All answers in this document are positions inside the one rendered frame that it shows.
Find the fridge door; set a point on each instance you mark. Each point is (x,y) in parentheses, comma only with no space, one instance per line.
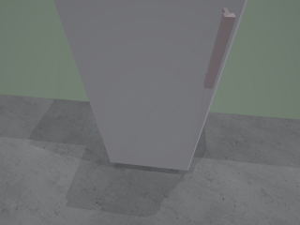
(142,65)

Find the handle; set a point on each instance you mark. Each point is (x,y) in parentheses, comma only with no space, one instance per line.
(223,35)

